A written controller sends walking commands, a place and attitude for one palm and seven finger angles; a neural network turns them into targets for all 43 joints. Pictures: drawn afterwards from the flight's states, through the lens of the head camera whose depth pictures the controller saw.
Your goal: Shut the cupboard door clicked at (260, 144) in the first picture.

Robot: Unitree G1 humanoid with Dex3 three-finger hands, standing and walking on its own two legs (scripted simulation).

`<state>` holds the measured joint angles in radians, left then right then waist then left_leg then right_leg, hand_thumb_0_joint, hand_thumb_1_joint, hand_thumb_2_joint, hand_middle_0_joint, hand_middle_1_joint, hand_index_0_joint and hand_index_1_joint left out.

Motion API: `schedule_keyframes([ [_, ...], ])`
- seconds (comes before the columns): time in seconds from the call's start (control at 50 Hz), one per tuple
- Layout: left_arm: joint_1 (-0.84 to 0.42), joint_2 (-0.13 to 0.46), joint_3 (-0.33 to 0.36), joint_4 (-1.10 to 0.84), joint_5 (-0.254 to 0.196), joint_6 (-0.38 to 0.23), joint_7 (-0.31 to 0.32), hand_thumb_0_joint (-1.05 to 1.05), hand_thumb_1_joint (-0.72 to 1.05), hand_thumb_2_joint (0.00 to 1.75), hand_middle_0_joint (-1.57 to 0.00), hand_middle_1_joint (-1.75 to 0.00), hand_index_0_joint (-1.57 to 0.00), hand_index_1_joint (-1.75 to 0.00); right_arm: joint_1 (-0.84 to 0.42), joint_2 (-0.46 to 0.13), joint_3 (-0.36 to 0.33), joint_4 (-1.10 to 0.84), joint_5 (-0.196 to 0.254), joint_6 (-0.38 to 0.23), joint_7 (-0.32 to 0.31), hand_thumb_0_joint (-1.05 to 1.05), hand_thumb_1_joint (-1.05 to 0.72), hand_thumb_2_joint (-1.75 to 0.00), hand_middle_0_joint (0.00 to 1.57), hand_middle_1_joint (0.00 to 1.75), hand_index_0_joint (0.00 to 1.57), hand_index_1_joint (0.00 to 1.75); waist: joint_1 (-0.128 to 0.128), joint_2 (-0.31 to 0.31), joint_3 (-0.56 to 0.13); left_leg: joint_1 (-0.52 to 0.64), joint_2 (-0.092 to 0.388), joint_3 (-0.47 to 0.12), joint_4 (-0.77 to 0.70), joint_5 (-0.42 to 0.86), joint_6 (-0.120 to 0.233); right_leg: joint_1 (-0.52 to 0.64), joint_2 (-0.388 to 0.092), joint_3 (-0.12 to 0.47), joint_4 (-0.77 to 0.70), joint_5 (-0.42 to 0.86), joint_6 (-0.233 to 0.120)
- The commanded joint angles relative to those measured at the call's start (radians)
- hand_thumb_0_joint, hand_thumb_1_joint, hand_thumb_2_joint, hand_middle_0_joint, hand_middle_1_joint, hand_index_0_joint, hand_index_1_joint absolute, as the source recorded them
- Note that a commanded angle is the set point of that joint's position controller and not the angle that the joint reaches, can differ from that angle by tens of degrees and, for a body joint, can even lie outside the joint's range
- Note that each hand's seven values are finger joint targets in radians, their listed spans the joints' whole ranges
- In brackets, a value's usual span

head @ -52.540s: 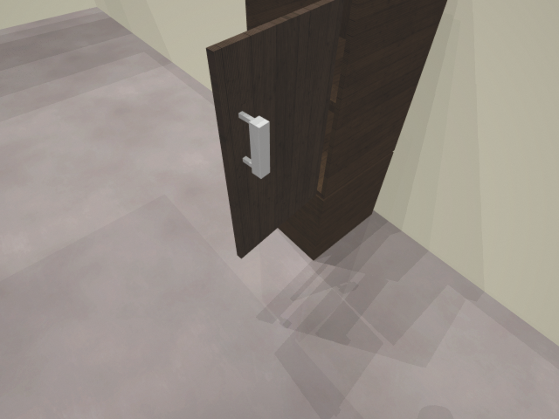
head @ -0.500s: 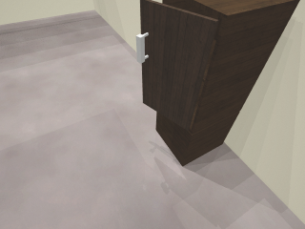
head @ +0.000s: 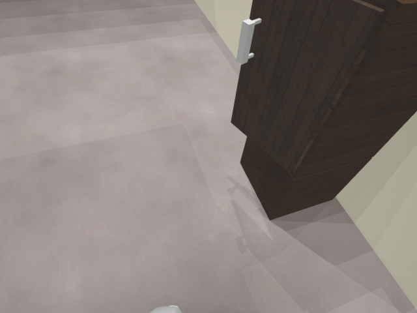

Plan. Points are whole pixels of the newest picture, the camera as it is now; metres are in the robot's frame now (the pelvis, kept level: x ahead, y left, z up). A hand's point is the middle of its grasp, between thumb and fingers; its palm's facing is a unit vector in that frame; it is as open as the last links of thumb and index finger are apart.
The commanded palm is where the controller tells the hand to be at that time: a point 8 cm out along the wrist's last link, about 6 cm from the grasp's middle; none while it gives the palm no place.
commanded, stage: walk to a spot facing it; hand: left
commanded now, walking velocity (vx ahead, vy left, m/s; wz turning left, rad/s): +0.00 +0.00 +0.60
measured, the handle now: (249, 40) +0.85 -0.10 +0.08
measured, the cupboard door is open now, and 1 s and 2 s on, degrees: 20 20 20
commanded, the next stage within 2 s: none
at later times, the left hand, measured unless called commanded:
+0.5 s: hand out of the picture +0.01 +0.17 -0.13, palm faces +0.30 -0.90 -0.32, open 7.4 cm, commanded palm none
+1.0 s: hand out of the picture -0.08 +0.19 -0.15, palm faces +0.61 -0.75 -0.26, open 7.4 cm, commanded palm none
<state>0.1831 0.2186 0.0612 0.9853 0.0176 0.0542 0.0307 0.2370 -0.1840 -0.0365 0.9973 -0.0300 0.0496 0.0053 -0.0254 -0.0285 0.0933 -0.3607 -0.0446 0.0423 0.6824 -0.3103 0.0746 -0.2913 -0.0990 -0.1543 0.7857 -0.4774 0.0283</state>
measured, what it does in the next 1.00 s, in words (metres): steps on the spot, turning left: right foot, then left foot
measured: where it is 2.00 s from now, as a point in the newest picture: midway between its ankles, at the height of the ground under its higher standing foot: outside the picture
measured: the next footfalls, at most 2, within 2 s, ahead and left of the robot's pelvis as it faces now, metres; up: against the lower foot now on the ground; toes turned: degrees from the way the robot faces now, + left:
right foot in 0.40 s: +0.04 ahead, -0.18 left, +0.00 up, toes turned +17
left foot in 0.76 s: -0.03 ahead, +0.09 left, +0.00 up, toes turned +33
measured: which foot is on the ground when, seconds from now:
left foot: down 0.00-0.38, up 0.40-0.74, down 0.76-1.00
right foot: up 0.00-0.38, down 0.40-0.76, up 0.78-1.00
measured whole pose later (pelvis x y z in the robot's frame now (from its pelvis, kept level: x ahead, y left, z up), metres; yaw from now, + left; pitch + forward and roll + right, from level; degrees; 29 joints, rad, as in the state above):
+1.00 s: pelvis +0.00 -0.03 +0.01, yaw +37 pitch +1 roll +0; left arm 0.21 0.25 0.08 0.88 0.02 0.05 -0.01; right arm 0.17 -0.21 -0.03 0.89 -0.04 0.04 0.01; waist 0.00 -0.01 0.08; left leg -0.29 -0.02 -0.07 0.55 -0.28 0.01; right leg -0.42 -0.07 -0.04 0.86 -0.44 0.06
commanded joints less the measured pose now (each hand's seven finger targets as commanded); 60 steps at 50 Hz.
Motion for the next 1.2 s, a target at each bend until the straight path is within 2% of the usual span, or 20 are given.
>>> schedule_keyframes([
  [0.0,-0.029,0.121,0.031,-0.112,0.009,-0.011,0.007,0.0,0.9,0.9,-0.2,-0.3,-0.2,-0.3,0.099,-0.239,-0.057,-0.054,-0.005,-0.023,-0.037,0.0,-0.9,-0.9,0.2,0.3,0.2,0.3,-0.017,0.149,-0.079,0.169,0.339,-0.531,-0.418,0.251,0.028,-0.279,0.024,0.206,0.368,0.015,0.006],
  [0.1,-0.007,0.106,0.031,-0.118,0.007,-0.025,-0.005,0.0,0.9,0.9,-0.2,-0.3,-0.2,-0.3,0.053,-0.216,-0.056,-0.077,0.001,-0.035,-0.04,0.0,-0.9,-0.9,0.2,0.3,0.2,0.3,0.0,0.104,-0.154,0.238,0.254,-0.434,-0.395,0.272,0.071,-0.259,0.044,0.196,0.273,0.103,0.038],
  [0.22,-0.027,0.104,0.026,-0.152,0.006,-0.02,-0.004,0.0,0.9,0.9,-0.2,-0.3,-0.2,-0.3,0.041,-0.234,-0.074,-0.091,-0.004,-0.015,-0.028,0.0,-0.9,-0.9,0.2,0.3,0.2,0.3,-0.014,0.182,-0.136,0.17,0.219,-0.5,-0.404,0.133,0.082,-0.172,0.088,0.177,0.072,0.054,0.036],
  [0.32,0.11,0.13,0.033,-0.127,-0.001,-0.023,0.002,0.0,0.9,0.9,-0.2,-0.3,-0.2,-0.3,-0.041,-0.235,-0.089,-0.13,0.002,0.001,-0.02,0.0,-0.9,-0.9,0.2,0.3,0.2,0.3,0.047,0.202,-0.151,-0.009,0.128,-0.493,-0.367,0.037,0.02,0.138,0.137,0.149,-0.283,0.15,0.009],
  [0.34,0.151,0.175,0.041,-0.122,0.003,-0.03,0.007,0.0,0.9,0.9,-0.2,-0.3,-0.2,-0.3,-0.048,-0.206,-0.087,-0.137,0.01,0.004,-0.014,0.0,-0.9,-0.9,0.2,0.3,0.2,0.3,0.067,0.138,-0.148,-0.123,0.074,-0.443,-0.298,-0.033,-0.023,0.265,0.078,0.209,-0.432,0.164,-0.012],
  [0.38,0.056,0.282,0.05,-0.164,0.02,-0.033,0.016,0.0,0.9,0.9,-0.2,-0.3,-0.2,-0.3,-0.028,-0.145,-0.087,-0.162,0.005,0.004,-0.007,0.0,-0.9,-0.9,0.2,0.3,0.2,0.3,0.044,-0.199,-0.059,-0.297,-0.089,-0.147,0.293,-0.238,-0.122,0.12,-0.384,0.642,-0.657,-0.074,-0.199],
  [0.46,-0.066,0.154,0.024,-0.185,0.011,-0.057,0.014,0.0,0.9,0.9,-0.2,-0.3,-0.2,-0.3,0.006,-0.139,-0.075,-0.139,0.004,0.008,0.017,0.0,-0.9,-0.9,0.2,0.3,0.2,0.3,-0.037,-0.161,-0.026,-0.248,0.041,-0.097,0.53,-0.095,-0.126,0.072,-0.198,0.277,-0.466,0.432,-0.166],
  [0.54,0.118,0.192,0.039,-0.141,0.012,-0.065,0.015,0.0,0.9,0.9,-0.2,-0.3,-0.2,-0.3,-0.11,-0.112,-0.052,-0.178,0.015,0.004,0.02,0.0,-0.9,-0.9,0.2,0.3,0.2,0.3,0.047,-0.154,-0.083,-0.229,0.042,-0.016,0.325,-0.15,-0.137,0.285,-0.216,0.192,-0.345,0.89,-0.153],
  [0.64,0.153,0.227,0.054,-0.137,0.019,-0.056,0.011,0.0,0.9,0.9,-0.2,-0.3,-0.2,-0.3,-0.151,-0.104,-0.038,-0.193,0.023,-0.004,0.023,0.0,-0.9,-0.9,0.2,0.3,0.2,0.3,0.064,-0.222,-0.106,-0.087,0.034,0.05,0.057,-0.143,-0.114,0.291,-0.232,0.136,-0.281,0.94,-0.134],
  [0.7,0.129,0.215,0.053,-0.15,0.002,-0.049,0.004,0.0,0.9,0.9,-0.2,-0.3,-0.2,-0.3,-0.012,-0.17,-0.053,-0.154,0.012,-0.019,0.02,0.0,-0.9,-0.9,0.2,0.3,0.2,0.3,-0.02,-0.091,-0.174,0.26,0.06,0.016,-0.247,0.206,-0.084,0.099,-0.194,0.032,-0.049,0.737,-0.04],
  [0.72,0.146,0.149,0.042,-0.182,-0.005,-0.043,-0.003,0.0,0.9,0.9,-0.2,-0.3,-0.2,-0.3,0.04,-0.292,-0.083,-0.149,0.001,-0.027,0.014,0.0,-0.9,-0.9,0.2,0.3,0.2,0.3,-0.042,0.239,-0.241,0.455,0.332,-0.323,-0.249,0.573,0.034,-0.173,-0.064,-0.026,0.166,0.195,0.037],
  [0.74,0.071,0.115,0.016,-0.224,0.004,-0.036,0.001,0.0,0.9,0.9,-0.2,-0.3,-0.2,-0.3,0.108,-0.342,-0.092,-0.134,0.01,-0.018,0.007,0.0,-0.9,-0.9,0.2,0.3,0.2,0.3,-0.078,0.307,-0.229,0.42,0.462,-0.443,-0.279,0.768,0.143,-0.258,-0.016,0.055,0.306,-0.217,0.042],
  [0.8,-0.018,0.124,0.033,-0.211,0.005,-0.021,-0.002,0.0,0.9,0.9,-0.2,-0.3,-0.2,-0.3,0.013,-0.268,-0.071,-0.149,-0.002,-0.022,-0.023,0.0,-0.9,-0.9,0.2,0.3,0.2,0.3,-0.047,0.249,-0.119,0.217,0.339,-0.37,-0.317,0.443,0.106,-0.285,-0.028,0.164,0.384,-0.028,0.04],
  [1.0,0.117,0.112,0.034,-0.169,0.014,-0.054,-0.046,0.0,0.9,0.9,-0.2,-0.3,-0.2,-0.3,-0.092,-0.252,-0.073,-0.177,-0.004,-0.027,-0.01,0.0,-0.9,-0.9,0.2,0.3,0.2,0.3,0.049,0.178,-0.06,-0.069,0.188,-0.399,-0.352,-0.329,0.065,0.08,0.105,0.052,-0.153,0.126,0.028],
  [1.02,0.202,0.127,0.044,-0.146,0.017,-0.063,-0.045,0.0,0.9,0.9,-0.2,-0.3,-0.2,-0.3,-0.121,-0.229,-0.07,-0.188,0.001,-0.028,-0.009,0.0,-0.9,-0.9,0.2,0.3,0.2,0.3,0.096,0.113,-0.068,-0.194,0.132,-0.357,-0.253,-0.362,0.041,0.245,0.092,0.074,-0.268,0.124,0.023],
  [1.06,0.302,0.266,0.067,-0.145,0.027,-0.078,-0.021,0.0,0.9,0.9,-0.2,-0.3,-0.2,-0.3,-0.141,-0.106,-0.045,-0.234,0.014,-0.043,-0.002,0.0,-0.9,-0.9,0.2,0.3,0.2,0.3,0.158,-0.316,-0.076,-0.486,-0.056,-0.096,0.333,-0.341,-0.067,0.384,-0.365,0.679,-0.656,-0.322,-0.134],
  [1.08,0.245,0.253,0.064,-0.159,0.013,-0.082,-0.016,0.0,0.9,0.9,-0.2,-0.3,-0.2,-0.3,-0.141,-0.156,-0.059,-0.231,-0.004,-0.039,0.006,0.0,-0.9,-0.9,0.2,0.3,0.2,0.3,0.107,-0.213,-0.033,-0.455,0.024,-0.155,0.504,-0.251,-0.066,0.23,-0.407,0.723,-0.693,-0.399,-0.172],
  [1.1,0.167,0.225,0.06,-0.171,0.015,-0.092,-0.011,0.0,0.9,0.9,-0.2,-0.3,-0.2,-0.3,-0.13,-0.145,-0.063,-0.219,-0.005,-0.04,0.012,0.0,-0.9,-0.9,0.2,0.3,0.2,0.3,0.065,-0.186,0.002,-0.453,0.057,-0.168,0.579,-0.167,-0.071,0.148,-0.385,0.699,-0.699,-0.391,-0.175],
  [1.14,0.076,0.142,0.042,-0.168,0.015,-0.107,-0.012,0.0,0.9,0.9,-0.2,-0.3,-0.2,-0.3,-0.097,-0.122,-0.06,-0.182,-0.006,-0.033,0.032,0.0,-0.9,-0.9,0.2,0.3,0.2,0.3,0.008,-0.114,0.025,-0.383,0.111,-0.126,0.584,-0.019,-0.086,0.088,-0.296,0.379,-0.646,-0.118,-0.132],
  [1.18,0.109,0.115,0.035,-0.146,0.013,-0.123,-0.013,0.0,0.9,0.9,-0.2,-0.3,-0.2,-0.3,-0.08,-0.088,-0.049,-0.164,0.001,-0.033,0.042,0.0,-0.9,-0.9,0.2,0.3,0.2,0.3,0.011,-0.11,-0.01,-0.35,0.107,-0.066,0.499,0.033,-0.098,0.172,-0.232,0.167,-0.59,0.22,-0.116],
])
